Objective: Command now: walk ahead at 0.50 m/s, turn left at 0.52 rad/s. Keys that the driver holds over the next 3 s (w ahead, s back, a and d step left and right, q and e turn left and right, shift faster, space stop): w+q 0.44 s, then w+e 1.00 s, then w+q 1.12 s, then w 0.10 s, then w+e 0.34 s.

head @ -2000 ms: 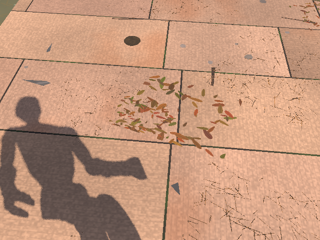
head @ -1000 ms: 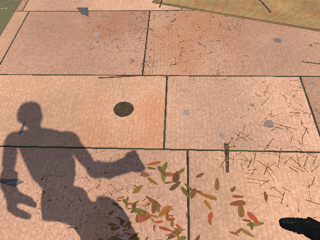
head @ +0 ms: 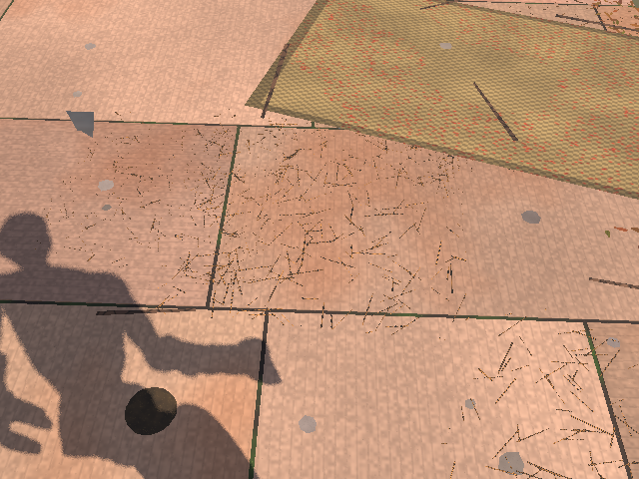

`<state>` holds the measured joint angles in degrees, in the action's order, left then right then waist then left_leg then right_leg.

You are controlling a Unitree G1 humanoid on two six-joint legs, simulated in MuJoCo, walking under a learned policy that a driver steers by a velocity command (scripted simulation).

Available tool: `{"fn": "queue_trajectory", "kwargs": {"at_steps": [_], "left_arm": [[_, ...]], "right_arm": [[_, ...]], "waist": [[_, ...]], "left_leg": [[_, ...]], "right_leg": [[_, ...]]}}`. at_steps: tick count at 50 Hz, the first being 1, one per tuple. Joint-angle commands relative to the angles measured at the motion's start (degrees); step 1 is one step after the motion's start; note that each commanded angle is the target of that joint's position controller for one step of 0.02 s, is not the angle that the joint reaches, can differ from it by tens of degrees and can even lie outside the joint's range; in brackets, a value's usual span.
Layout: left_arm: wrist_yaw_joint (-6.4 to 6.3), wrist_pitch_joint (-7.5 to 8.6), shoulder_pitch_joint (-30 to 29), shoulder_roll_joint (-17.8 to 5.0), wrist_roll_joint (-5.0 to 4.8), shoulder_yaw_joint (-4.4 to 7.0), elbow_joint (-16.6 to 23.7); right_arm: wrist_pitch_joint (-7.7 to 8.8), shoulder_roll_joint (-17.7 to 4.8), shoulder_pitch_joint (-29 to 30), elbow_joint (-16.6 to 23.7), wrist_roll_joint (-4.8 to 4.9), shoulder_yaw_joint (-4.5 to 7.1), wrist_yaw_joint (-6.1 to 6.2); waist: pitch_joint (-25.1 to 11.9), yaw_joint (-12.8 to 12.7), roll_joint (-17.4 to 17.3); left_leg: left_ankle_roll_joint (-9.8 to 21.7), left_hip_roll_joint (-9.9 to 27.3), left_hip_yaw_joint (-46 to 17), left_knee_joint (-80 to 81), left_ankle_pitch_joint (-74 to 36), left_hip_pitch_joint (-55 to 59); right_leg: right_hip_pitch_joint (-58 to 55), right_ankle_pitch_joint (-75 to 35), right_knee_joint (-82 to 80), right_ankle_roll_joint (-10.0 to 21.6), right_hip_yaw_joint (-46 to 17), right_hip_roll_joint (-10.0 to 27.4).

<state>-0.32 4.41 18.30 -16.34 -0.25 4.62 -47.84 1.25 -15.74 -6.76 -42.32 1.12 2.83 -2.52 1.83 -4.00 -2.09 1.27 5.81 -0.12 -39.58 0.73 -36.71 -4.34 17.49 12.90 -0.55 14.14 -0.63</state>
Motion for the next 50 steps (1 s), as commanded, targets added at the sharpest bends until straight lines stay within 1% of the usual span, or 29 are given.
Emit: {"fn": "queue_trajectory", "kwargs": {"at_steps": [1, 3, 4, 5, 6, 7, 8, 9, 10, 11, 12, 15, 20, 23, 26, 28, 29, 30, 31, 32, 33, 34, 35, 36, 38, 40, 43, 47, 50], "left_arm": [[-0.4, -0.45, -1.8, -10.9, -1.05, 2.84, 2.6], [-0.67, -1.4, -2.8, -12.5, -1.51, 3.25, 2.7], [-0.77, -1.86, -3.7, -12.2, -1.79, 3.01, 3.0], [-1.01, -1.62, -2.6, -10.4, -0.78, 2.15, 3.6], [-0.46, -0.37, 2.4, -1.7, 1.62, -0.53, 6.9], [0.19, 1.87, -2.0, -5.0, -0.25, -0.52, 7.4], [0.67, 3.08, -7.9, -8.4, -2.51, 0.33, 9.1], [0.45, 3.84, -9.0, -7.7, -2.05, 0.01, 9.3], [-0.02, 4.05, -9.0, -7.8, -0.4, 0.24, 8.7], [-0.08, 3.59, -7.9, -8.3, 0.35, 0.68, 8.2], [0.06, 2.9, -7.3, -8.3, 0.59, 0.83, 8.1], [0.05, 1.37, -8.7, -5.8, 1.21, 0.26, 8.7], [0.77, 1.54, -19.1, -3.4, 0.6, -0.98, 11.4], [1.59, 2.19, -21.6, -4.5, -0.15, -0.83, 12.1], [2.42, 2.78, -20.6, -5.8, -0.07, -0.49, 11.7], [2.3, 2.95, -17.0, -6.9, 0.03, 0.05, 10.9], [2.05, 3.08, -11.4, -8.6, 0.35, 0.97, 9.1], [2.03, 3.19, -2.8, -10.9, 0.86, 1.54, 7.8], [2.33, 2.66, 3.1, -16.3, 0.93, 3.07, 6.2], [3.1, 2.38, 4.3, -12.3, -1.15, 2.08, 5.2], [3.0, 2.11, 0.8, -8.8, -1.6, 0.99, 6.0], [2.78, 1.58, -1.9, -8.0, -0.6, 0.59, 7.0], [2.64, 1.2, -3.3, -7.2, -0.22, 0.23, 7.2], [2.31, 1.19, -3.9, -6.4, 0.16, -0.14, 7.4], [1.8, 0.97, -3.6, -6.3, -0.1, -0.24, 7.3], [1.04, 0.81, -2.3, -7.8, -0.58, 0.26, 6.8], [0.03, 0.15, -0.2, -9.5, -1.03, 0.96, 5.9], [-0.61, -1.05, 4.1, -9.3, -1.52, 1.04, 4.6], [-0.93, -1.79, 4.9, -9.3, -1.57, 1.23, 4.4]], "right_arm": [[0.5, -4.2, 4.7, 6.0, -0.09, 0.97, -0.87], [0.12, -6.6, -0.7, 5.6, -0.02, 2.41, -0.85], [0.0, -9.0, -8.9, 3.6, 0.22, 4.0, -0.44], [-0.54, -13.7, -18.7, 1.1, 0.48, 6.21, 0.63], [-0.32, -20.5, -17.1, 1.4, 1.07, 7.23, 1.25], [0.9, -16.7, -18.0, 3.9, 0.41, 5.76, 0.75], [1.87, -13.1, -16.4, 3.3, -0.11, 4.73, 0.49], [2.39, -11.6, -13.6, 3.5, 0.08, 4.29, 0.55], [2.46, -9.7, -9.6, 4.1, -0.01, 3.73, 0.73], [2.52, -8.0, -7.2, 5.2, -0.7, 3.08, 1.03], [2.51, -7.8, -6.2, 5.8, -1.03, 2.96, 1.25], [2.74, -9.5, -7.6, 5.4, -0.49, 3.41, 2.26], [1.95, -10.5, -11.2, 4.0, 0.01, 3.76, 3.54], [1.64, -10.0, -13.7, 2.6, 0.27, 3.64, 3.66], [1.54, -9.3, -15.0, 1.3, -0.29, 3.4, 3.71], [1.25, -9.5, -14.2, 1.1, -0.46, 3.43, 3.53], [1.14, -8.5, -13.9, 1.2, -0.63, 2.99, 3.46], [1.05, -6.9, -14.2, 2.1, -1.38, 2.09, 3.6], [1.84, -3.8, -21.8, 2.6, -0.59, 1.11, 3.47], [2.6, -6.1, -20.2, 2.8, -0.63, 1.03, 3.34], [3.19, -9.6, -12.9, 4.0, 0.11, 1.94, 3.07], [3.81, -9.2, -7.9, 5.1, -0.18, 1.69, 2.97], [4.35, -8.5, -5.4, 5.9, -1.16, 1.71, 2.84], [4.63, -8.0, -5.7, 6.0, -1.88, 1.88, 2.8], [4.68, -6.3, -6.6, 6.0, -2.22, 1.64, 2.71], [4.46, -5.1, -4.4, 6.8, -2.21, 1.18, 2.85], [4.64, -3.4, 1.9, 8.0, -1.94, 0.38, 2.68], [5.35, -3.8, 8.3, 9.4, -0.94, 0.41, 1.89], [5.97, -5.5, 9.2, 9.8, -0.55, 1.14, 1.56]], "waist": [[3.6, 1.5, 4.5], [-1.3, 5.3, 6.2], [-5.6, 10.1, 5.3], [-10.9, 14.0, 1.0], [-14.0, 6.9, -15.2], [-22.4, 10.2, -8.1], [-14.9, 11.3, -4.4], [-10.0, 9.2, -1.2], [-6.9, 6.8, 0.8], [-6.0, 4.8, -0.1], [-5.6, 3.8, -0.6], [-3.7, 3.4, 0.4], [-1.0, 7.3, -2.1], [-1.0, 8.4, -2.9], [-0.6, 8.3, -4.5], [-1.1, 6.1, -5.5], [-4.9, 3.4, -4.3], [-13.3, 0.0, -0.1], [-20.3, 1.9, 15.7], [-18.5, 0.8, 17.5], [-9.2, -0.1, 10.9], [-5.1, 0.1, 5.7], [-1.4, 1.1, 3.6], [-1.5, 2.5, 4.5], [-2.7, 3.7, 7.1], [-2.5, 3.4, 7.1], [-1.5, 1.5, 6.5], [-1.2, -0.7, 6.8], [-1.2, 0.3, 7.9]], "left_leg": [[2.6, -1.1, 2.4, 2.7, 4.9, -0.2], [5.1, -5.5, 6.2, 2.6, 10.4, 9.2], [7.0, -8.6, 7.4, 5.7, 8.5, 20.7], [9.8, -6.6, 0.3, 7.2, 6.9, 38.1], [20.2, 8.2, -32.3, 13.2, 16.9, 55.0], [23.3, 13.2, -48.8, 22.4, 25.1, 59.0], [20.0, 12.2, -41.6, 24.2, 21.5, 55.1], [18.0, 9.7, -34.4, 23.6, 16.3, 47.6], [16.4, 7.5, -28.8, 23.4, 9.5, 40.1], [15.7, 5.8, -25.1, 24.4, 3.8, 34.8], [15.8, 5.1, -23.7, 25.5, 0.7, 31.8], [15.9, 3.2, -18.4, 27.0, -6.0, 26.1], [11.7, -1.0, -14.5, 26.5, 2.0, 21.8], [11.0, 0.9, -17.0, 24.4, 5.5, 24.9], [10.2, 4.6, -18.9, 21.0, 2.5, 31.8], [9.0, 4.8, -18.0, 16.7, -8.9, 34.8], [7.8, 2.0, -15.2, 9.2, -18.1, 35.2], [6.0, -1.0, -11.9, -5.0, -13.5, 29.4], [0.4, -9.8, -5.8, -25.9, 10.2, 8.7], [-0.2, -10.0, -7.8, -31.9, 30.5, -2.6], [0.4, -6.5, -8.6, -34.0, 26.5, -7.4], [0.8, -4.7, -7.2, -32.1, 22.6, -6.6], [0.5, -3.3, -6.4, -27.9, 20.1, -6.1], [0.2, -1.9, -6.5, -23.7, 17.6, -3.2], [-1.2, -1.8, -5.2, -17.8, 16.5, 0.2], [-2.9, -2.6, -3.8, -11.4, 14.5, 0.8], [-4.5, -4.1, -3.4, 0.3, 3.8, 4.6], [-4.8, -6.8, -4.0, 8.8, -3.6, 10.0], [-3.6, -7.2, -5.3, 12.8, 0.1, 12.9]], "right_leg": [[-0.1, -31.5, -0.2, 8.3, -3.5, 18.2], [-1.1, -50.5, 11.0, 6.7, -1.7, 17.3], [2.3, -53.4, 22.5, 5.0, 0.1, 15.2], [14.5, -40.7, 39.1, 2.1, 0.3, 12.7], [40.6, 11.8, 60.0, -2.1, -3.4, 0.9], [46.9, 17.9, 66.9, -1.3, -18.3, -1.3], [51.9, 12.4, 66.3, 0.2, -19.4, 1.5], [50.8, 7.4, 61.7, 1.2, -19.2, 4.0], [47.2, 4.1, 56.6, 1.1, -19.2, 5.9], [42.8, 1.8, 53.6, 1.0, -19.8, 7.1], [40.4, 0.6, 51.7, 0.4, -19.7, 7.2], [39.1, -3.7, 43.5, -2.2, -17.8, 6.3], [34.5, -21.3, 22.6, -3.8, -16.9, 2.2], [32.9, -23.7, 17.7, -3.0, -17.7, 1.6], [33.8, -19.7, 15.9, -0.2, -17.5, 2.5], [29.8, -14.7, 14.0, 2.7, -15.0, 1.3], [22.1, -15.1, 13.0, 4.8, -14.1, 0.4], [7.7, -17.6, 14.9, 8.7, -22.7, 7.0], [-12.1, -8.7, 11.2, 19.0, -47.3, 18.4], [-14.6, 6.8, 2.8, 20.3, -61.5, 20.6], [-7.7, 11.4, 1.9, 17.4, -55.8, 19.2], [-0.8, 7.4, 1.3, 15.8, -49.5, 16.6], [4.9, 1.3, 0.3, 15.5, -45.0, 14.5], [7.6, -4.0, -0.3, 14.8, -41.8, 12.4], [9.9, -11.4, -1.2, 14.9, -37.9, 10.0], [12.1, -16.5, -1.7, 15.5, -35.1, 9.4], [15.7, -17.7, -1.5, 13.8, -31.8, 7.3], [16.4, -15.2, 1.0, 12.3, -33.2, 7.0], [12.8, -13.5, 4.8, 11.1, -37.7, 8.3]]}}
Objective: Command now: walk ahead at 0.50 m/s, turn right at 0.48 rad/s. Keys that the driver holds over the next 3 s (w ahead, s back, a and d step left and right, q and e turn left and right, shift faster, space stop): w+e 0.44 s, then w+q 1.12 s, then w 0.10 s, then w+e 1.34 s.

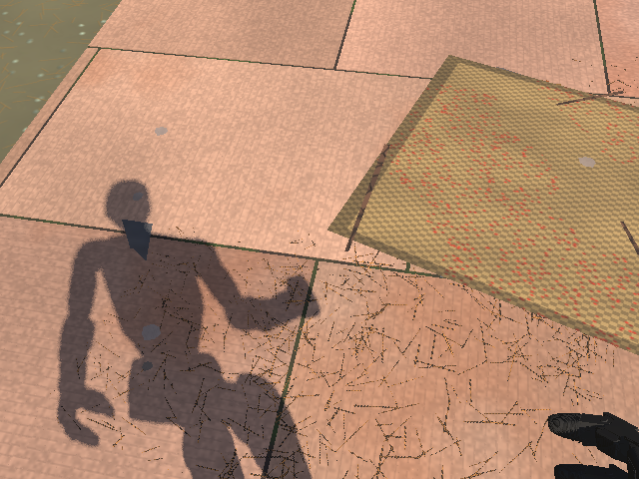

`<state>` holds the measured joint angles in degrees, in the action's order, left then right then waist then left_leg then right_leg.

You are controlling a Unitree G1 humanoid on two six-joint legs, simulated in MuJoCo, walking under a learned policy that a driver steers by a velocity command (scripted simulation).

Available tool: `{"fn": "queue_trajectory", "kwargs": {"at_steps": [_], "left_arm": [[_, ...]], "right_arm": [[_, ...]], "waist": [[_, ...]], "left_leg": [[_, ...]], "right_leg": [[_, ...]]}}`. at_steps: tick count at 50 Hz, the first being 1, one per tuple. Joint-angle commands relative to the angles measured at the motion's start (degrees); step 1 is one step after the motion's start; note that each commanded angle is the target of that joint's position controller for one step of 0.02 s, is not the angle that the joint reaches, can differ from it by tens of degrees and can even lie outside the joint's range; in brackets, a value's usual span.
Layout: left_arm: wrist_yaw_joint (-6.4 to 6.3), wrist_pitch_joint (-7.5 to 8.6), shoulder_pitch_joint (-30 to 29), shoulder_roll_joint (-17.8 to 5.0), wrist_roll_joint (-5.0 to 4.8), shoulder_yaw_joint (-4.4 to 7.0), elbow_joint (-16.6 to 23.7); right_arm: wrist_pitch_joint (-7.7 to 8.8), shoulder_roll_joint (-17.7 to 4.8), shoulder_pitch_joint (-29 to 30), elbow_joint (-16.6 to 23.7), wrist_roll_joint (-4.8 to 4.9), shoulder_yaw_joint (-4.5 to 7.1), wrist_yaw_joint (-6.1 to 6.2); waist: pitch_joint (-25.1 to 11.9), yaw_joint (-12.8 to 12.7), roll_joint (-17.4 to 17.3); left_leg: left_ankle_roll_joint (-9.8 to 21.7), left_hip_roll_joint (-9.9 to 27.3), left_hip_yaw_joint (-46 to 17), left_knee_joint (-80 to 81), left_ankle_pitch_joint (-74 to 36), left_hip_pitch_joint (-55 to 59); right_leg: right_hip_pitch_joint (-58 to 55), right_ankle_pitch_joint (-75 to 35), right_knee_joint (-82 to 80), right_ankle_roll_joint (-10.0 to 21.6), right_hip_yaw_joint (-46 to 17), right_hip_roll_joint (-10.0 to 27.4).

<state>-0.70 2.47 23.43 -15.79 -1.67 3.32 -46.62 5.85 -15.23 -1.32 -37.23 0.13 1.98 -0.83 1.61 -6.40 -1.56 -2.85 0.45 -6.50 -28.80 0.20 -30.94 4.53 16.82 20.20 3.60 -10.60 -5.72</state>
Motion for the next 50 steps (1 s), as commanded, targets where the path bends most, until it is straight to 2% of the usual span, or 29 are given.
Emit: {"fn": "queue_trajectory", "kwargs": {"at_steps": [1, 2, 3, 4, 5, 6, 7, 8, 9, 10, 13, 15, 20, 23, 25, 26, 27, 28, 29, 30, 31, 32, 33, 34, 36, 39, 43, 47, 50], "left_arm": [[-0.62, -0.05, -0.8, -10.0, -0.1, 2.67, 3.4], [-0.59, -0.19, -1.8, -9.3, -0.05, 2.53, 3.7], [-0.4, -0.08, -2.6, -7.5, 0.33, 1.93, 4.4], [-0.22, 0.19, -2.6, -4.2, 1.47, 0.75, 5.8], [-0.19, 0.78, 5.4, -1.0, -0.12, -0.37, 7.4], [-0.43, 0.75, 4.6, -7.0, -0.94, 0.71, 6.0], [-0.39, 0.46, -1.4, -9.8, -0.57, 1.58, 6.5], [-0.42, 0.19, -4.0, -9.2, -0.02, 1.68, 6.9], [-0.22, 0.11, -5.8, -8.5, 0.53, 1.83, 7.6], [0.21, -0.16, -6.0, -7.4, 0.33, 1.86, 8.0], [0.86, -0.92, -7.7, -4.4, 0.12, 1.19, 9.7], [1.2, -0.96, -10.0, -3.8, 0.5, 0.86, 11.1], [2.96, -0.07, -17.8, -3.0, 0.45, 0.05, 13.3], [3.7, -0.05, -22.6, -2.9, 0.4, -0.17, 15.7], [3.8, 0.09, -23.4, -3.5, 0.7, 0.05, 16.7], [3.7, 0.11, -21.6, -4.8, 1.0, 0.67, 16.6], [3.43, 0.13, -15.7, -7.0, 1.25, 1.78, 15.1], [2.76, 0.07, -6.8, -9.9, 1.35, 3.32, 12.3], [1.61, -0.31, 2.3, -15.3, 2.35, 4.72, 10.6], [1.47, -0.18, 2.4, -17.2, 2.15, 4.42, 10.8], [1.67, 0.26, 1.7, -11.9, 2.1, 3.06, 11.0], [1.72, 0.66, -1.4, -10.5, 1.89, 2.42, 10.2], [1.81, 1.03, -5.1, -8.7, 1.75, 1.97, 9.6], [2.01, 1.48, -8.0, -6.8, 1.95, 1.5, 9.6], [2.18, 2.76, -10.7, -5.0, 2.38, 1.38, 9.2], [1.75, 4.05, -11.6, -5.5, 2.76, 1.83, 7.1], [0.76, 3.99, -10.5, -6.5, 2.82, 2.23, 5.0], [0.13, 3.11, -7.2, -8.6, 1.98, 2.95, 2.8], [-0.05, 1.71, -5.5, -9.7, 1.0, 3.5, 1.2]], "right_arm": [[1.59, -6.8, 2.2, 4.4, 0.55, 2.37, -0.07], [1.76, -7.7, -1.5, 3.4, 0.5, 2.95, 0.18], [1.92, -9.5, -7.3, 2.3, -0.09, 3.8, 0.65], [1.76, -12.9, -16.5, 1.4, -0.73, 4.73, 1.24], [0.74, -16.6, -20.1, -0.7, -0.92, 5.59, 0.89], [0.42, -11.2, -18.8, -0.4, 0.04, 4.64, 0.58], [0.29, -7.8, -16.4, -0.1, 0.14, 3.7, 0.69], [0.14, -6.8, -13.7, -0.1, -0.31, 3.18, 0.6], [0.02, -5.5, -12.0, -0.7, -0.53, 2.81, 0.52], [0.08, -5.0, -11.1, -1.1, -0.95, 2.55, 0.56], [0.72, -6.1, -10.9, -2.6, -0.4, 3.1, 0.48], [0.84, -7.7, -11.2, -3.6, -0.35, 3.66, 0.59], [0.13, -10.3, -12.6, -5.6, 0.07, 4.1, 0.99], [-0.59, -11.6, -16.2, -7.6, 1.06, 4.38, 0.91], [-1.29, -12.5, -18.2, -9.3, 1.73, 4.43, 0.6], [-1.67, -13.5, -18.2, -9.8, 2.03, 4.55, 0.63], [-2.1, -14.0, -17.6, -10.3, 2.27, 4.41, 0.73], [-2.18, -12.9, -17.8, -10.7, 2.19, 3.64, 0.87], [-1.62, -8.6, -19.2, -9.0, 0.77, 1.93, 0.67], [-0.62, -3.6, -25.0, -9.0, 0.47, 0.1, 0.03], [-0.11, -10.6, -19.0, -9.2, 2.35, 2.13, -0.21], [0.07, -11.2, -14.6, -7.2, 3.3, 2.5, -0.24], [0.01, -9.9, -13.2, -7.2, 2.47, 2.3, 0.19], [-0.59, -9.5, -13.7, -7.6, 1.65, 2.58, 0.42], [-2.44, -7.1, -17.7, -9.3, 1.86, 2.43, 0.55], [-3.92, -5.1, -15.8, -8.7, 1.71, 2.33, 0.97], [-3.45, -4.1, -10.6, -7.1, 1.2, 1.99, 0.12], [-3.23, -2.9, -2.9, -4.1, 0.97, 1.14, -1.36], [-3.29, -3.5, 0.3, -1.6, 1.0, 1.19, -2.4]], "waist": [[-1.3, 3.9, 8.1], [-2.6, 6.1, 8.2], [-6.8, 9.1, 7.4], [-15.0, 12.8, 0.7], [-20.5, 9.1, -17.3], [-15.6, 10.0, -11.6], [-8.3, 11.2, -6.0], [-4.6, 10.2, -2.6], [-1.9, 9.2, -2.7], [-0.9, 8.0, -4.2], [0.0, 7.2, -4.4], [0.3, 7.3, -3.1], [1.4, 9.8, -1.3], [2.6, 11.0, -0.9], [2.7, 9.7, -1.2], [1.3, 7.8, -2.3], [-2.3, 3.6, -2.6], [-7.4, -1.0, -2.2], [-16.2, -3.3, 5.0], [-25.9, 0.7, 15.2], [-22.6, -2.4, 7.9], [-12.8, -1.0, 8.1], [-8.5, 1.4, 5.8], [-5.5, 3.5, 6.8], [-4.5, 6.4, 7.5], [-0.8, 7.4, 5.7], [1.3, 6.1, 4.7], [4.2, 3.0, 3.1], [4.9, 2.5, 3.3]], "left_leg": [[1.4, -1.6, 1.2, 3.0, 2.3, 9.6], [2.9, -1.3, 1.9, 5.3, 2.3, 15.2], [5.1, 1.6, 0.4, 5.4, 3.0, 25.1], [8.8, 11.8, -9.2, 4.1, 6.5, 39.6], [18.1, 23.7, -33.8, 8.4, 16.6, 53.5], [17.6, 23.8, -37.1, 10.8, 27.4, 49.8], [15.1, 20.7, -27.7, 11.7, 25.1, 43.1], [13.7, 18.0, -20.4, 13.0, 17.6, 36.9], [13.3, 15.9, -15.6, 14.3, 12.0, 32.5], [12.7, 14.3, -11.3, 15.8, 8.4, 29.1], [13.7, 13.8, -4.2, 19.2, 2.2, 25.5], [14.5, 14.3, -0.6, 20.2, -2.1, 25.7], [12.2, 12.6, 9.3, 20.4, -6.3, 26.7], [11.4, 14.4, 10.8, 19.2, -8.1, 30.4], [11.5, 15.8, 10.4, 16.5, -16.9, 33.1], [11.2, 15.9, 10.5, 12.8, -26.4, 34.2], [10.2, 14.9, 11.7, 5.3, -34.2, 33.5], [8.5, 12.4, 13.2, -5.5, -33.4, 27.4], [5.7, 8.0, 13.9, -25.2, -12.4, 10.0], [3.5, -1.2, 6.1, -41.9, 34.3, -3.8], [3.9, 0.6, -1.0, -46.6, 34.0, -8.0], [4.2, 3.1, 0.7, -45.4, 29.2, -11.3], [4.0, 5.4, 1.7, -41.7, 24.2, -10.2], [3.6, 6.9, 1.8, -39.4, 20.7, -7.7], [2.8, 8.0, 1.4, -38.5, 15.9, -1.9], [1.7, 8.1, 0.2, -34.7, 10.7, -4.9], [1.7, 7.2, 1.1, -21.5, -1.4, -7.0], [3.3, 6.3, 5.2, -11.6, -4.4, -7.6], [5.3, 5.4, 7.3, -8.1, 0.7, -9.7]], "right_leg": [[3.5, -13.7, -0.8, 6.4, -14.0, 13.6], [4.3, -15.5, 2.2, 5.3, -13.7, 12.5], [7.0, -17.2, 9.6, 3.6, -11.5, 9.9], [14.5, -7.7, 25.6, 1.6, -6.3, 6.1], [33.0, 17.4, 41.7, -1.4, 0.8, -0.4], [39.8, 16.1, 49.2, -2.1, 0.3, 5.0], [41.0, 10.6, 50.9, -2.5, 1.0, 6.7], [39.3, 6.5, 50.1, -3.1, 2.4, 8.4], [38.5, 3.9, 48.0, -3.5, 2.7, 9.7], [36.5, 2.3, 46.7, -3.6, 3.1, 11.0], [36.0, -0.8, 43.0, -4.4, 4.9, 12.3], [37.2, -4.9, 38.3, -5.0, 5.1, 12.8], [32.9, -18.7, 22.6, -3.7, 8.9, 11.4], [31.7, -16.6, 17.4, -1.8, 10.2, 10.3], [28.8, -10.5, 14.5, 0.3, 11.4, 8.1], [24.8, -7.3, 13.2, 1.4, 12.8, 6.3], [15.8, -8.1, 10.4, 2.9, 14.1, 4.6], [1.1, -12.5, 8.8, 4.4, 14.1, 4.3], [-20.3, -14.0, 10.8, 9.0, -1.7, 17.3], [-29.9, -7.9, 4.2, 16.4, -27.1, 30.2], [-25.3, -5.6, 1.1, 13.9, -25.1, 28.8], [-17.3, -8.9, -0.4, 11.4, -14.8, 26.6], [-10.1, -11.3, -2.1, 9.7, -9.0, 23.8], [-4.3, -13.7, -4.3, 8.9, -4.4, 21.9], [2.3, -13.8, -9.2, 8.7, 0.7, 20.6], [4.9, -17.6, -12.9, 8.5, 7.3, 20.4], [2.4, -20.3, -13.9, 6.7, 15.2, 18.8], [-2.3, -21.4, -14.1, 6.1, 19.1, 20.6], [-9.2, -26.8, -10.6, 5.1, 20.7, 22.4]]}}
Over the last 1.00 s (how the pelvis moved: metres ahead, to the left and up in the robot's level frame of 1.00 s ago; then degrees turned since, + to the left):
0.57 0.09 0.01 7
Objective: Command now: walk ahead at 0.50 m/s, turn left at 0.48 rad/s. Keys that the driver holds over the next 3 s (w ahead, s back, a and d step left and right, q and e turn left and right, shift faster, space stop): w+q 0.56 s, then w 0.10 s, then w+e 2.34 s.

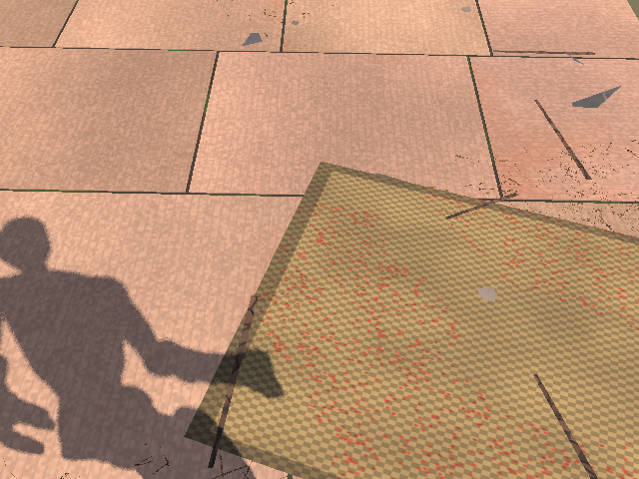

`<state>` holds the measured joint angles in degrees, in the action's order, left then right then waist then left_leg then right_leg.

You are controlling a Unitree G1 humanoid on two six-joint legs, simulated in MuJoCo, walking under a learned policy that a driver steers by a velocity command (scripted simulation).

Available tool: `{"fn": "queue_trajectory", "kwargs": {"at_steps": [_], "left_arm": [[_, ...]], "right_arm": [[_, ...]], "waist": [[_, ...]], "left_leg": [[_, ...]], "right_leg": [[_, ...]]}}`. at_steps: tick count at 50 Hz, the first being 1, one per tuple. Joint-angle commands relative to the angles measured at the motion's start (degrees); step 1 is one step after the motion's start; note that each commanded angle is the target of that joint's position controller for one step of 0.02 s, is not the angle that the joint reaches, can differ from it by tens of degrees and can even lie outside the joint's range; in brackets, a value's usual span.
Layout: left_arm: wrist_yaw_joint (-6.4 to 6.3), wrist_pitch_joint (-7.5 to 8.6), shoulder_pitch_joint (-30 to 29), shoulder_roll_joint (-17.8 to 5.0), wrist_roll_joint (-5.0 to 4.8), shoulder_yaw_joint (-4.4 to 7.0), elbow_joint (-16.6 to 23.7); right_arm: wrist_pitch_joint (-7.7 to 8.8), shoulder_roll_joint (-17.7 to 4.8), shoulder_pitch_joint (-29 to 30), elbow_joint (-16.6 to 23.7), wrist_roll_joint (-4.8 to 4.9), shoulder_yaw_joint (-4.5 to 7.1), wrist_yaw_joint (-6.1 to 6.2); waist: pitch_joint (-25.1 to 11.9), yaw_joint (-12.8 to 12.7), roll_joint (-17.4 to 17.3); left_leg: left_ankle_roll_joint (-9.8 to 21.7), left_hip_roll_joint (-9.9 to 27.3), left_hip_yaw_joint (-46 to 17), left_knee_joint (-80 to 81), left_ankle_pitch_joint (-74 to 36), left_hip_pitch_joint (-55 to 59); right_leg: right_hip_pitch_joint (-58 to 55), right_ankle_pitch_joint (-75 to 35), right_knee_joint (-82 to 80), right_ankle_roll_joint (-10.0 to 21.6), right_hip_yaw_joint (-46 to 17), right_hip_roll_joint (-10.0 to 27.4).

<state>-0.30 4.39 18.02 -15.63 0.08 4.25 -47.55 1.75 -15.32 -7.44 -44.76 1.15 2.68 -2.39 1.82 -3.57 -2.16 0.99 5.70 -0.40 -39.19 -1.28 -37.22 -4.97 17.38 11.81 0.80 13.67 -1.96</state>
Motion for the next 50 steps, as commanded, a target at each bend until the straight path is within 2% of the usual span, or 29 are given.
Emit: {"fn": "queue_trajectory", "kwargs": {"at_steps": [1, 3, 4, 5, 6, 7, 8, 9, 10, 11, 12, 15, 17, 20, 24, 27, 28, 29, 30, 31, 32, 33, 34, 35, 37, 40, 43, 47, 50], "left_arm": [[-0.58, -0.71, -0.4, -10.5, -0.96, 2.74, 2.0], [-1.06, -1.65, -1.6, -12.2, -1.27, 3.17, 2.3], [-1.26, -2.2, -2.4, -12.7, -1.41, 3.21, 2.5], [-1.46, -2.34, -3.1, -12.1, -1.56, 2.79, 2.8], [-1.45, -1.67, -1.0, -7.9, 0.41, 1.26, 4.0], [-0.6, 0.26, 2.3, -2.2, 0.56, -0.65, 6.9], [0.33, 2.44, -4.4, -8.0, -1.55, 0.33, 7.4], [0.71, 3.52, -8.3, -8.8, -3.05, 0.5, 8.9], [0.3, 3.93, -8.7, -8.0, -2.12, 0.34, 8.5], [-0.1, 3.7, -8.5, -8.6, -0.45, 0.82, 7.9], [0.0, 3.04, -7.4, -8.7, 0.05, 1.06, 7.6], [-0.03, 1.36, -7.2, -6.7, 0.78, 0.76, 7.9], [-0.13, 0.98, -11.5, -5.5, 0.84, 0.23, 9.4], [0.4, 1.36, -17.7, -3.9, 0.44, -0.55, 10.8], [1.41, 2.24, -22.0, -5.6, -0.54, -0.18, 12.4], [1.84, 3.09, -19.2, -7.8, -0.67, 0.72, 12.0], [1.68, 3.39, -15.3, -8.4, -0.6, 1.22, 10.9], [1.39, 3.7, -9.1, -10.1, 0.06, 2.05, 9.4], [1.02, 3.73, -0.6, -12.9, 0.98, 2.6, 8.5], [1.54, 2.94, 4.3, -17.3, 1.11, 3.83, 5.5], [1.97, 2.83, 3.4, -11.5, -0.54, 2.64, 5.9], [1.79, 2.58, 0.5, -8.1, -0.64, 1.65, 6.5], [1.83, 2.17, -2.3, -7.5, 0.1, 1.08, 6.7], [1.87, 1.88, -3.8, -6.7, 0.32, 0.68, 6.2], [1.73, 1.89, -4.2, -5.3, 0.38, 0.0, 5.7], [1.33, 1.68, -2.6, -7.6, -1.0, 0.52, 4.9], [0.59, 0.87, -1.2, -10.2, -1.4, 1.35, 4.1], [0.28, -0.23, 3.3, -10.4, -1.91, 1.41, 2.6], [-0.13, -0.95, 3.5, -10.7, -2.0, 1.53, 2.4]], "right_arm": [[0.76, -3.9, 6.3, 6.6, 0.01, 0.72, -1.14], [0.39, -5.9, 2.7, 6.9, 0.09, 1.83, -1.32], [0.22, -7.8, -3.3, 5.7, 0.29, 3.0, -1.15], [0.04, -11.1, -12.5, 3.5, 0.41, 4.93, -0.4], [-0.64, -16.8, -18.8, 2.2, 0.65, 6.57, 0.96], [0.11, -19.7, -15.1, 4.4, 0.6, 6.57, 0.77], [0.88, -14.4, -15.5, 5.1, 0.27, 5.05, 0.26], [1.61, -12.0, -13.9, 5.0, -0.05, 4.4, 0.29], [2.04, -10.6, -10.4, 5.3, 0.01, 3.93, 0.27], [2.19, -8.4, -7.3, 5.9, -0.14, 3.34, 0.56], [2.18, -7.8, -5.7, 6.9, -0.82, 2.95, 0.89], [2.36, -9.3, -6.3, 7.1, -0.56, 3.34, 1.83], [2.18, -10.6, -7.8, 6.7, -0.35, 3.72, 2.63], [1.51, -10.8, -9.8, 6.1, 0.0, 3.81, 3.26], [0.83, -10.6, -13.2, 4.7, 0.44, 3.88, 3.5], [0.35, -10.4, -12.6, 4.8, 0.22, 4.04, 3.85], [0.18, -9.8, -11.7, 5.2, 0.15, 3.89, 3.81], [0.29, -7.6, -11.4, 5.5, -0.23, 3.06, 3.61], [0.41, -4.3, -12.9, 6.3, -1.3, 1.7, 3.46], [1.03, -1.0, -22.6, 6.9, 0.75, 0.73, 3.29], [1.16, -7.0, -21.4, 5.0, 1.41, 1.56, 3.52], [1.1, -10.0, -14.0, 5.9, 0.94, 2.38, 3.48], [1.15, -9.5, -9.4, 7.1, -0.01, 2.25, 3.62], [1.62, -8.7, -6.6, 8.2, -1.01, 2.23, 3.44], [2.25, -6.5, -7.3, 8.4, -0.99, 1.92, 2.85], [2.76, -4.0, -4.4, 9.7, -1.54, 0.93, 2.57], [3.42, -2.6, 1.4, 10.7, -1.33, 0.0, 2.0], [4.15, -4.2, 6.9, 11.9, -0.49, 0.34, 1.32], [4.78, -6.2, 5.4, 11.7, -0.24, 1.32, 1.31]], "waist": [[4.0, 0.4, 4.5], [0.0, 3.3, 6.6], [-3.5, 6.9, 6.9], [-8.4, 11.9, 5.3], [-13.1, 12.4, -5.3], [-20.2, 6.3, -14.7], [-20.5, 10.7, -5.2], [-12.9, 10.2, -3.0], [-7.5, 7.2, 2.4], [-5.6, 5.3, 2.1], [-4.7, 3.7, 0.7], [-3.6, 2.8, 0.6], [-2.0, 3.9, 0.3], [-1.4, 6.5, -1.9], [-1.2, 8.1, -2.9], [-1.6, 5.9, -5.0], [-2.8, 3.7, -5.5], [-7.2, 0.7, -4.5], [-15.8, -2.0, 1.8], [-21.2, 2.2, 22.4], [-16.9, 0.4, 15.3], [-9.2, -1.2, 9.8], [-5.2, -0.5, 5.6], [-2.0, 0.5, 5.2], [-2.0, 2.7, 7.9], [-1.9, 2.7, 7.8], [-1.4, 1.2, 7.2], [-1.2, -0.5, 7.4], [-1.7, 2.1, 8.0]], "left_leg": [[2.4, -0.9, 2.5, 2.9, 4.8, -2.1], [4.7, -5.0, 6.2, 2.3, 10.8, 5.2], [6.3, -7.5, 7.5, 2.9, 12.2, 13.1], [8.5, -9.7, 6.5, 6.7, 9.3, 27.4], [12.4, 0.5, -10.2, 7.9, 6.8, 43.6], [24.7, 12.6, -44.6, 18.2, 20.5, 58.9], [22.1, 13.0, -45.4, 23.5, 23.6, 58.8], [19.7, 11.3, -37.1, 23.6, 20.8, 52.6], [17.6, 8.6, -30.3, 23.4, 13.9, 43.7], [16.5, 6.5, -25.2, 23.7, 7.5, 37.6], [16.2, 5.1, -22.8, 24.8, 3.2, 33.4], [16.5, 3.3, -17.9, 26.6, -5.3, 27.3], [15.2, 1.4, -15.1, 26.9, -5.7, 25.1], [12.2, -1.5, -12.9, 25.7, 0.3, 22.8], [10.9, 0.6, -18.1, 22.2, 5.9, 26.3], [9.7, 2.6, -23.0, 16.9, 4.8, 30.5], [8.8, 1.7, -23.1, 14.0, 2.6, 30.1], [7.1, -1.1, -20.5, 6.5, -0.5, 28.8], [5.0, -4.8, -15.7, -9.2, 8.6, 22.2], [0.8, -12.9, -9.6, -27.4, 34.5, 1.3], [0.5, -8.6, -11.8, -34.0, 33.6, -5.6], [0.5, -6.8, -10.7, -34.9, 28.3, -7.0], [0.5, -5.1, -8.4, -33.5, 24.8, -5.3], [0.5, -3.6, -7.6, -30.2, 22.4, -4.7], [0.4, -1.5, -5.9, -24.6, 20.1, -0.2], [-1.2, -1.4, -3.2, -13.6, 19.7, 0.7], [-2.5, -3.0, -2.1, -0.7, 9.8, 6.2], [-3.2, -5.4, -2.4, 7.6, 2.4, 12.3], [-1.5, -5.4, -2.9, 12.8, 3.4, 19.6]], "right_leg": [[-1.2, -33.7, 0.2, 7.4, -2.9, 18.9], [-2.8, -53.3, 9.0, 5.9, -1.5, 18.7], [-1.4, -59.2, 17.8, 4.9, -0.6, 17.6], [4.9, -55.2, 30.8, 2.7, 0.6, 15.1], [20.5, -24.8, 49.6, -0.2, 0.5, 11.1], [42.9, 16.5, 68.0, -3.3, -10.2, -2.0], [48.9, 14.8, 69.7, -1.5, -20.0, 1.1], [51.2, 10.0, 66.7, 0.0, -19.3, 3.5], [49.0, 5.7, 61.1, 0.3, -19.0, 6.2], [45.2, 3.2, 56.1, -0.2, -19.0, 7.9], [41.7, 1.4, 54.3, -0.6, -19.2, 8.6], [39.5, -2.2, 47.1, -3.4, -17.4, 8.1], [40.1, -8.7, 38.9, -5.0, -16.6, 7.0], [35.8, -19.8, 25.5, -5.5, -16.1, 4.1], [33.3, -21.9, 17.9, -4.5, -17.7, 2.3], [30.3, -15.3, 15.8, -2.0, -18.6, 2.3], [25.3, -14.7, 13.9, -0.8, -17.5, 2.0], [15.7, -15.2, 13.3, 1.4, -17.9, 3.8], [0.9, -11.3, 14.5, 4.8, -27.5, 13.2], [-15.8, 1.9, 8.3, 15.2, -55.9, 24.7], [-13.4, 17.2, 4.4, 14.2, -60.8, 24.6], [-6.2, 15.3, 3.6, 11.8, -51.6, 21.9], [0.8, 8.1, 3.0, 10.7, -45.0, 19.1], [6.0, 1.3, 2.1, 11.2, -40.8, 17.0], [10.2, -7.9, 0.5, 11.4, -35.7, 13.7], [12.0, -15.4, -1.1, 13.4, -32.4, 13.3], [15.6, -16.5, -1.6, 12.3, -28.3, 11.4], [15.9, -15.3, 0.6, 10.7, -29.1, 11.7], [15.8, -11.6, 4.7, 8.5, -31.9, 12.2]]}}
Over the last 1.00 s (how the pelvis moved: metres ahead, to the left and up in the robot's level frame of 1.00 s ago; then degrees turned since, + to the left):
0.52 -0.11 -0.01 -7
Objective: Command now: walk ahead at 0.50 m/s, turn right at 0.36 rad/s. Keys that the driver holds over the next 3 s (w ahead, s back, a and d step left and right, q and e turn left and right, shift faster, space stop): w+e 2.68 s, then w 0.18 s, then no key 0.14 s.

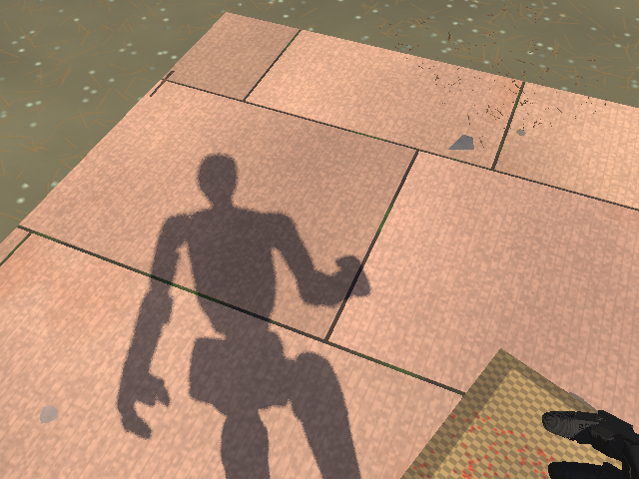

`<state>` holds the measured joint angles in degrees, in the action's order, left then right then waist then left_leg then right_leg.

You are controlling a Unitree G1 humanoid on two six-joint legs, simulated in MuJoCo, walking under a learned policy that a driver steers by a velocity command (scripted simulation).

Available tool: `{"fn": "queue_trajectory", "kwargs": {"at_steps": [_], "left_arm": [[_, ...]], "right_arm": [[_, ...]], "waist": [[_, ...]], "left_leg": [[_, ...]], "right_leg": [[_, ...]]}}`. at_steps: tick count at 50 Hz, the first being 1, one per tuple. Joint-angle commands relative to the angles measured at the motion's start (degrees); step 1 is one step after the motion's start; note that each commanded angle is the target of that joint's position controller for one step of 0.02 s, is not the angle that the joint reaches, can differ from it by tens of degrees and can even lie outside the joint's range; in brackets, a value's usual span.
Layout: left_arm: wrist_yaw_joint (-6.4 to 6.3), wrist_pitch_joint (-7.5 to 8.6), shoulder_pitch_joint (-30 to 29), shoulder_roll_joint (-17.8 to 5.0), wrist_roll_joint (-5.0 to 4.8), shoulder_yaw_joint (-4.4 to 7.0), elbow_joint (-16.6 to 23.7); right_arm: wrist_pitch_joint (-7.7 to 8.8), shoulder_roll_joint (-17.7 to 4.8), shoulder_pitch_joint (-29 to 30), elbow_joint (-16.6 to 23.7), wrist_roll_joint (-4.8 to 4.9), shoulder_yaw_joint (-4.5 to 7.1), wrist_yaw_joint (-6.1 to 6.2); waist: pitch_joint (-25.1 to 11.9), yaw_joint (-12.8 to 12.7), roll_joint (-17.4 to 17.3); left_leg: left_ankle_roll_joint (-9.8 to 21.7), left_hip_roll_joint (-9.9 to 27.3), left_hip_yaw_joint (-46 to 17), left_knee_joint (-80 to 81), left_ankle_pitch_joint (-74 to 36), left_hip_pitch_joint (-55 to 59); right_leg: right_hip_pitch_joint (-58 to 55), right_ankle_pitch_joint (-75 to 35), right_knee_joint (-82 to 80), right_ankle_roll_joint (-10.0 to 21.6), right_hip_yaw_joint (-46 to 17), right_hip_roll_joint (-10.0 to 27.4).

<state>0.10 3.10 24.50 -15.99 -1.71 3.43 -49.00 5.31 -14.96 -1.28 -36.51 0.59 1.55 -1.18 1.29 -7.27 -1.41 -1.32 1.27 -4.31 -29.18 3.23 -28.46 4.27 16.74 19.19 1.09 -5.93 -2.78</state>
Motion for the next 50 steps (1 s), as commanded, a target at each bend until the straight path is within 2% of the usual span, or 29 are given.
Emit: {"fn": "queue_trajectory", "kwargs": {"at_steps": [1, 2, 3, 4, 5, 6, 7, 8, 9, 11, 13, 17, 20, 23, 25, 26, 27, 28, 29, 30, 31, 32, 33, 34, 37, 42, 46, 49, 50], "left_arm": [[-0.62, 0.21, -3.0, -9.4, 0.03, 2.07, 3.9], [-0.55, 0.37, -3.8, -7.3, 0.49, 1.36, 4.5], [-0.55, 0.64, -3.9, -3.1, 1.88, -0.03, 6.2], [-0.69, 1.34, 2.0, -1.7, 0.0, -0.51, 8.2], [-0.95, 1.1, 0.2, -7.3, -0.89, 0.86, 6.9], [-0.81, 0.81, -3.6, -8.8, -0.78, 1.5, 7.4], [-0.8, 0.4, -4.5, -7.9, -0.38, 1.52, 7.1], [-0.64, 0.06, -5.7, -7.2, 0.08, 1.65, 7.5], [-0.32, -0.38, -5.9, -6.1, 0.02, 1.61, 7.9], [0.07, -1.08, -7.3, -4.3, 0.02, 1.26, 8.8], [0.31, -1.39, -9.6, -3.6, 0.35, 1.03, 10.3], [1.68, -1.02, -15.4, -2.5, 0.42, 0.21, 12.4], [2.67, -0.96, -20.8, -2.6, 0.48, -0.1, 14.7], [3.39, -1.2, -23.6, -3.9, 0.48, 0.29, 16.9], [3.47, -1.56, -20.7, -5.9, 0.76, 1.39, 17.1], [3.27, -1.77, -14.3, -7.9, 0.69, 2.63, 15.7], [2.46, -2.17, -4.6, -11.3, 0.48, 4.61, 13.0], [1.11, -2.73, 0.9, -17.2, 0.05, 6.17, 11.9], [1.45, -1.79, -1.8, -19.5, 0.03, 5.72, 14.3], [1.95, -0.95, -1.8, -14.2, 0.38, 4.22, 14.4], [1.95, -0.29, -3.5, -12.1, 0.66, 3.53, 13.9], [1.86, 0.0, -7.2, -10.8, 0.72, 3.07, 14.1], [1.66, 0.14, -10.4, -8.9, 1.13, 2.47, 14.8], [1.43, 0.16, -12.1, -8.3, 1.72, 2.18, 15.6], [0.59, 0.62, -11.6, -9.1, 1.43, 2.45, 14.9], [-0.81, 0.06, -7.4, -10.3, 0.69, 2.86, 12.6], [-1.08, -0.49, -3.8, -10.4, 0.13, 3.04, 10.7], [-1.34, -1.05, -3.9, -10.1, 0.3, 3.14, 10.3], [-1.32, -1.27, -4.6, -9.7, 0.35, 3.05, 10.4]], "right_arm": [[1.27, -7.6, -4.2, 2.3, 0.14, 3.13, 0.42], [1.35, -9.7, -10.1, 1.3, -0.47, 4.08, 0.99], [1.04, -13.8, -19.6, 0.2, -1.14, 5.13, 1.63], [0.01, -16.4, -21.6, -1.3, -1.36, 5.77, 1.06], [0.02, -11.1, -19.6, -1.0, -0.77, 4.6, 0.76], [0.11, -8.4, -17.2, -1.0, -0.43, 3.78, 0.76], [0.24, -6.8, -14.2, -0.9, -0.73, 3.18, 0.58], [0.27, -5.3, -12.1, -1.4, -1.01, 2.86, 0.47], [0.46, -5.2, -10.9, -1.8, -1.34, 2.85, 0.54], [1.04, -5.5, -10.4, -2.7, -1.21, 3.24, 0.66], [1.33, -6.9, -10.9, -3.8, -1.12, 3.82, 0.93], [0.87, -9.3, -11.6, -5.4, -0.9, 4.5, 1.42], [0.27, -11.0, -14.0, -6.9, -0.18, 4.99, 1.65], [-0.72, -12.6, -15.6, -8.2, 0.75, 5.56, 1.68], [-1.53, -14.5, -15.5, -8.2, 1.15, 6.08, 2.0], [-2.06, -14.9, -15.0, -8.1, 1.36, 6.14, 2.18], [-2.15, -13.6, -15.4, -7.9, 1.11, 5.51, 2.44], [-1.7, -8.2, -18.3, -6.0, -1.28, 3.71, 2.3], [0.18, -5.1, -19.4, -3.4, -1.42, 2.05, 1.64], [1.68, -10.7, -12.9, -2.5, 0.74, 3.36, 0.87], [2.52, -10.8, -9.9, -1.5, 1.78, 3.19, 0.6], [2.8, -9.9, -9.8, -2.1, 0.68, 3.05, 1.11], [2.45, -10.5, -10.5, -2.7, -0.62, 3.49, 1.5], [1.76, -10.5, -11.5, -2.9, -0.97, 3.66, 1.41], [0.28, -8.5, -11.1, -2.8, -1.66, 3.28, 1.52], [0.5, -5.5, -0.2, 0.0, -1.33, 1.94, 0.97], [1.36, -6.9, 4.6, 1.6, -0.26, 2.16, -0.11], [2.02, -8.9, 2.5, 1.4, -0.08, 3.06, -0.46], [2.26, -9.3, -0.6, 0.6, -0.07, 3.48, -0.3]], "waist": [[-2.6, 7.8, 7.1], [-6.1, 11.0, 6.0], [-14.3, 14.6, -2.8], [-18.2, 11.4, -19.5], [-11.8, 12.1, -11.3], [-6.1, 12.0, -7.9], [-3.9, 10.4, -4.8], [-1.7, 9.3, -4.7], [-0.7, 8.2, -5.8], [-0.1, 7.6, -5.2], [0.4, 7.6, -3.3], [1.4, 9.2, -1.9], [2.8, 10.9, -1.1], [3.3, 10.7, -1.6], [0.0, 8.0, -3.4], [-3.7, 4.1, -3.3], [-8.8, -0.7, -1.6], [-13.6, 0.0, 10.1], [-22.7, 3.7, 16.7], [-20.0, 0.0, 8.6], [-12.1, 1.0, 7.2], [-7.4, 4.0, 2.3], [-5.4, 6.1, 2.9], [-4.7, 7.7, 4.4], [-3.6, 8.5, 3.8], [-0.9, 4.6, 5.3], [-0.2, 3.0, 6.0], [-0.7, 4.7, 8.1], [-1.5, 6.5, 8.8]], "left_leg": [[1.9, -0.8, 1.5, 4.3, -0.1, 16.9], [3.9, 2.6, -1.0, 4.5, 1.5, 26.3], [7.4, 14.1, -11.9, 3.9, 3.5, 40.0], [14.5, 23.7, -34.3, 10.5, 18.4, 47.9], [13.9, 21.7, -34.2, 13.0, 26.8, 43.0], [12.2, 19.5, -25.9, 13.6, 23.3, 37.6], [11.4, 17.0, -19.9, 14.8, 16.5, 32.7], [11.3, 15.3, -15.4, 16.1, 11.1, 29.0], [11.0, 14.2, -11.3, 17.6, 7.3, 25.7], [11.6, 13.5, -6.0, 19.7, 1.0, 23.3], [12.4, 14.0, -2.2, 20.7, -3.7, 23.2], [11.3, 12.7, 6.1, 21.4, -7.5, 23.7], [10.2, 13.6, 9.6, 21.0, -7.8, 26.1], [8.7, 15.2, 12.0, 17.5, -14.6, 31.2], [7.4, 15.0, 14.2, 9.0, -33.6, 33.0], [6.3, 13.8, 15.8, -0.4, -40.3, 31.7], [4.2, 11.6, 17.1, -13.6, -36.9, 24.3], [1.0, 6.6, 17.5, -34.1, -2.7, 4.4], [-0.8, -3.9, 5.2, -49.2, 31.6, -11.7], [0.3, -0.5, -1.7, -51.1, 28.1, -17.7], [1.6, 1.6, -0.6, -47.9, 23.2, -19.2], [1.7, 4.0, -0.5, -42.5, 19.0, -16.2], [1.3, 5.5, -0.7, -38.0, 16.4, -12.1], [0.9, 6.1, -0.9, -36.4, 14.6, -8.8], [-1.6, 5.1, 0.5, -30.1, 10.6, -6.6], [-3.1, 1.4, 1.0, -9.2, -6.5, -3.7], [-2.1, -0.6, -0.3, -1.3, -8.1, -0.5], [-0.1, -1.0, -1.1, 1.3, -1.1, 2.8], [1.1, -1.2, -0.1, 2.8, 0.1, 7.1]], "right_leg": [[8.1, -11.7, 0.6, 7.0, -11.8, 11.5], [11.8, -12.0, 8.9, 5.1, -9.8, 8.3], [20.2, 1.1, 26.8, 2.5, -4.2, 3.8], [35.8, 18.0, 41.4, 0.8, 0.2, 0.2], [40.7, 14.9, 48.6, 0.3, -2.4, 3.7], [42.0, 9.9, 50.1, 0.3, -1.9, 5.1], [40.0, 5.8, 49.7, -0.3, -1.2, 6.8], [39.1, 3.1, 48.0, -0.7, -1.0, 8.0], [37.0, 1.2, 47.0, -0.9, -0.8, 9.3], [36.2, -1.6, 45.5, -1.7, 0.1, 9.9], [37.6, -4.9, 41.6, -2.5, 0.1, 10.2], [35.0, -15.9, 28.3, -2.0, 2.6, 9.6], [33.5, -17.9, 21.5, -0.6, 5.1, 8.7], [32.7, -12.9, 17.9, 1.9, 7.3, 7.2], [25.6, -6.8, 17.4, 4.3, 10.8, 3.4], [16.8, -6.6, 15.5, 6.0, 12.3, 0.7], [1.4, -9.3, 13.1, 8.2, 11.1, -1.0], [-17.2, -8.4, 11.8, 13.8, -9.3, 11.2], [-27.5, 3.5, 1.1, 23.8, -41.3, 22.1], [-25.6, 6.3, -2.6, 20.6, -38.2, 21.4], [-18.1, 3.7, -2.8, 18.4, -30.0, 19.3], [-9.2, -2.0, -2.9, 16.4, -23.8, 16.6], [-2.8, -8.6, -3.5, 15.3, -19.3, 14.7], [1.5, -12.3, -4.7, 15.3, -17.5, 13.4], [7.6, -20.1, -6.5, 16.1, -13.0, 11.6], [10.7, -14.8, -5.8, 12.3, -8.8, 7.6], [7.7, -10.2, -2.6, 11.2, -13.5, 9.3], [3.4, -11.3, 2.5, 10.0, -18.3, 10.9], [3.5, -12.7, 4.9, 9.2, -18.8, 10.3]]}}
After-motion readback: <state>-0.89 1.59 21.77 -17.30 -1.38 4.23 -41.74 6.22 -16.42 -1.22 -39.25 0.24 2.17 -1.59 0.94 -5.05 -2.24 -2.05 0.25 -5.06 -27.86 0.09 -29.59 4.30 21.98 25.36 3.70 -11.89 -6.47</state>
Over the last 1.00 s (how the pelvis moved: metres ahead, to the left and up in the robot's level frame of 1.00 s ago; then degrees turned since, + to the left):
0.55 0.12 0.01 19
